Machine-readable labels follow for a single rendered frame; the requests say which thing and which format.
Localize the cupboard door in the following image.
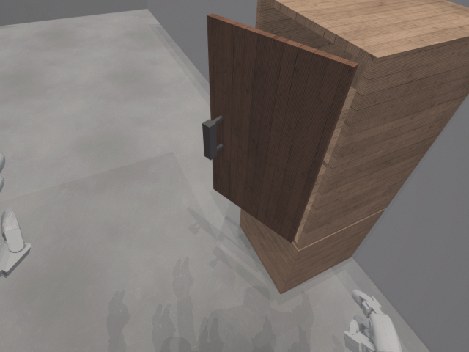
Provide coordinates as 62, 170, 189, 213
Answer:
207, 13, 358, 243

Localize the handle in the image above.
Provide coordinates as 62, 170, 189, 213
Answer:
202, 115, 223, 160

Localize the right robot hand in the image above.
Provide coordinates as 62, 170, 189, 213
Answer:
344, 290, 402, 352

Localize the left robot hand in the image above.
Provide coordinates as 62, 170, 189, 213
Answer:
0, 153, 31, 278

